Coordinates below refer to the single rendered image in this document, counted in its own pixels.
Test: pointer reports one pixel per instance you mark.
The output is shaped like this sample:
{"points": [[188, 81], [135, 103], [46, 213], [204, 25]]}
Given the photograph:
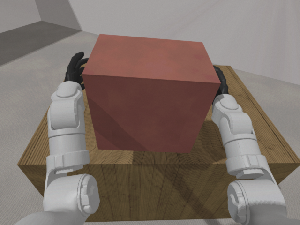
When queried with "pedestal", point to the pedestal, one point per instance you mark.
{"points": [[147, 185]]}

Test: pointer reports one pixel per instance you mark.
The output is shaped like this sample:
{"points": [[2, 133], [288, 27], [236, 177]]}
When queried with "carton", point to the carton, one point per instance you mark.
{"points": [[148, 94]]}

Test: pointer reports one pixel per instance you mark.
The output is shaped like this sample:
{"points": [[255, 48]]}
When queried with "robot right hand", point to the robot right hand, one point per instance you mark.
{"points": [[223, 89]]}

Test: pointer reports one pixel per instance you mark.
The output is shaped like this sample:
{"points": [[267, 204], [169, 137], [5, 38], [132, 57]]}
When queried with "left robot forearm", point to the left robot forearm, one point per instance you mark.
{"points": [[66, 132]]}

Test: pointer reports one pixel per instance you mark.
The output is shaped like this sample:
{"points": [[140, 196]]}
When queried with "robot left hand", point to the robot left hand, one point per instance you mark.
{"points": [[74, 70]]}

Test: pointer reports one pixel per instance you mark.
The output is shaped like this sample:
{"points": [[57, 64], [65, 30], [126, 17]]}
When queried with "right robot upper arm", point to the right robot upper arm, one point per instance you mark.
{"points": [[257, 202]]}

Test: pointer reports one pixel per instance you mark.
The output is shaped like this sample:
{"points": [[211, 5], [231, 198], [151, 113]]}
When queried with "right robot forearm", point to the right robot forearm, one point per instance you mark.
{"points": [[244, 159]]}

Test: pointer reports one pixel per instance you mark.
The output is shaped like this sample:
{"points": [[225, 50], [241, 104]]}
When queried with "left robot upper arm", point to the left robot upper arm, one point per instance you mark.
{"points": [[68, 201]]}

